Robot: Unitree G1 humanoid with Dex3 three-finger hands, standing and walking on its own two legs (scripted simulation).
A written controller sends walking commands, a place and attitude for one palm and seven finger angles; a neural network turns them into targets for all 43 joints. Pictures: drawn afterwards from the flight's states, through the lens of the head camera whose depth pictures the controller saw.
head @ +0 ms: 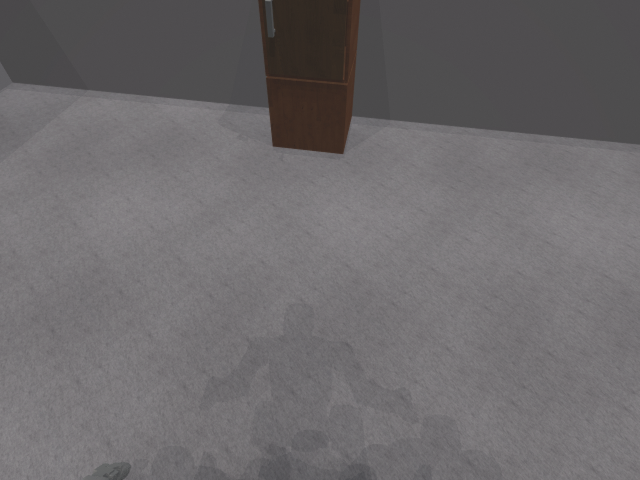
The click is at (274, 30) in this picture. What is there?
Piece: cupboard door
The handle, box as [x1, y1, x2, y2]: [265, 0, 274, 37]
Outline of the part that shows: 265,0 268,36 272,37 274,35 271,7 272,0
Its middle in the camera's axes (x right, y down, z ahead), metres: -0.21 -0.92 +1.61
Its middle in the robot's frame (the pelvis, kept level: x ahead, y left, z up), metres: +1.81 +0.29 -0.09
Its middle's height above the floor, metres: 0.68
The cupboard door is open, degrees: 0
